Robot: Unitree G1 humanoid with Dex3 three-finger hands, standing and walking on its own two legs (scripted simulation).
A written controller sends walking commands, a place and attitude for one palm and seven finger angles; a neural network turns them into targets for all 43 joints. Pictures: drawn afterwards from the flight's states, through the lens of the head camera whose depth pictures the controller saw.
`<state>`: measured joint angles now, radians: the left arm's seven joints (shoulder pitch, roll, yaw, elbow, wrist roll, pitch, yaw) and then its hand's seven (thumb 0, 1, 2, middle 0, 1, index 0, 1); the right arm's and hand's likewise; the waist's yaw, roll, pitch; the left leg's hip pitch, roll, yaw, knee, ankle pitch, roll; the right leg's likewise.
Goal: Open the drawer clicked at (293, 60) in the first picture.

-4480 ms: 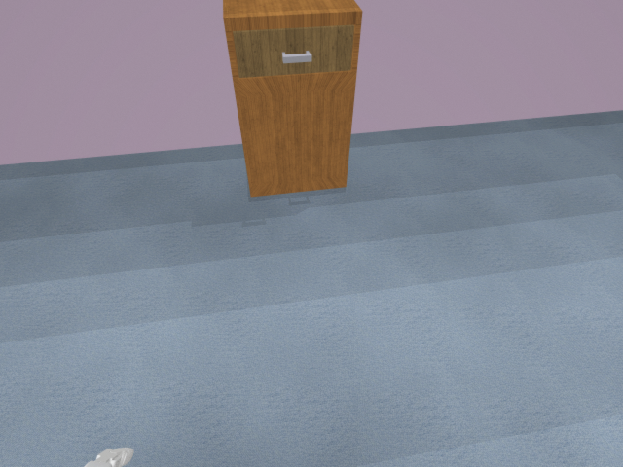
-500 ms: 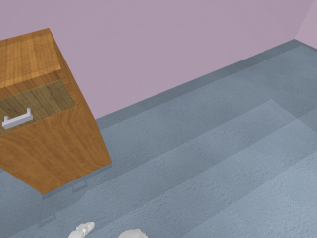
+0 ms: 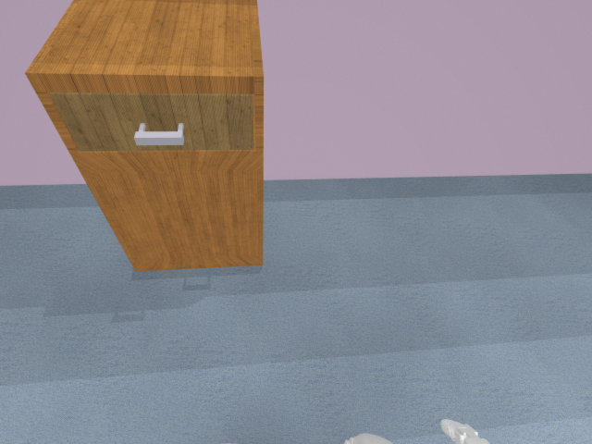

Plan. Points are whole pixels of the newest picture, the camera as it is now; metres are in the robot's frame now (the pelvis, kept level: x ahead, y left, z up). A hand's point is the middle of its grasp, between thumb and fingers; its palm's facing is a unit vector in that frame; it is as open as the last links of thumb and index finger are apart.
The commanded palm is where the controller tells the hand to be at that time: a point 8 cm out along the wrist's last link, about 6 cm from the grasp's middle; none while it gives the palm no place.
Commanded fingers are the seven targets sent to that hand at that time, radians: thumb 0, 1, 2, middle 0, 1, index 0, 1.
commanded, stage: turn to face it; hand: left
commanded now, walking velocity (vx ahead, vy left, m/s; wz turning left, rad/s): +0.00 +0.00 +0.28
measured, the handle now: (160, 132) +0.73 +0.39 -0.09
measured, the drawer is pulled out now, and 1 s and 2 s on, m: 0.00 0.00 0.00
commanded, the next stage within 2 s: take the last steps up to it in 0.28 s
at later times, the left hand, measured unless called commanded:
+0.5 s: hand out of the picture +0.02 +0.14 -0.14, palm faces +0.19 -0.95 -0.26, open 7.3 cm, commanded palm none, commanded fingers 0.00 0.90 0.90 -0.20 -0.30 -0.20 -0.30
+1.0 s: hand out of the picture -0.08 +0.20 -0.17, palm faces +0.28 -0.95 -0.14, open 7.4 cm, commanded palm none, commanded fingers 0.00 0.90 0.90 -0.20 -0.30 -0.20 -0.30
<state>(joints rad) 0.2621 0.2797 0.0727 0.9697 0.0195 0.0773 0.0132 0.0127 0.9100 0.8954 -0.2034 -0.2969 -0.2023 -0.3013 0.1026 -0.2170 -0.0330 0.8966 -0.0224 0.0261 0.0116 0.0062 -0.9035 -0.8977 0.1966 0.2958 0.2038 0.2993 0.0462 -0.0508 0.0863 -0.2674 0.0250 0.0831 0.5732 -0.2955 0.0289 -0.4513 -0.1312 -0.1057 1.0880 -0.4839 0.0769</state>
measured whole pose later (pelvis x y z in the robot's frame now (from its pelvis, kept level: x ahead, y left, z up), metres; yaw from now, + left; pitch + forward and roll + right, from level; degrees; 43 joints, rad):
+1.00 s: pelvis +0.03 +0.05 +0.01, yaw +11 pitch -1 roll -1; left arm 0.42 0.18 0.05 1.15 0.03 0.02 -0.01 0.01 0.91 0.90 -0.20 -0.30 -0.20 -0.30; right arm 0.23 -0.16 -0.04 1.01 -0.02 -0.05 -0.02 -0.01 -0.95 -0.90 0.20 0.30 0.21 0.30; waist 0.03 -0.04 0.01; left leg -0.15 0.03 0.15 0.45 -0.28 0.04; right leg -0.41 -0.11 -0.09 1.02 -0.37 0.00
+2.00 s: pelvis +0.26 +0.07 +0.00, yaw +8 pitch +0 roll +0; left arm 0.22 0.19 0.05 1.01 0.01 0.05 0.02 0.01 0.91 0.90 -0.20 -0.30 -0.20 -0.30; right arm 0.08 -0.15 -0.03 0.97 -0.03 0.03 -0.03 0.01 -0.91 -0.90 0.20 0.30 0.21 0.30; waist 0.03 0.00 0.10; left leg -0.32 0.07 0.10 0.49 -0.17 -0.01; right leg -0.35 -0.02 -0.03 0.90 -0.53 0.02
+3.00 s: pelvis +0.22 +0.03 +0.00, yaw +9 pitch -2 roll -1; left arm 0.32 0.11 -0.01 1.12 0.01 -0.01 0.04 0.01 0.91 0.90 -0.21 -0.30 -0.21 -0.30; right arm 0.34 -0.15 0.01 1.07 -0.02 -0.01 -0.03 0.01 -0.91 -0.90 0.19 0.30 0.20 0.30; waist -0.01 0.02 0.01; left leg -0.21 0.03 0.02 0.53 -0.29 0.00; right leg -0.22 0.01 -0.08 0.50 -0.26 -0.03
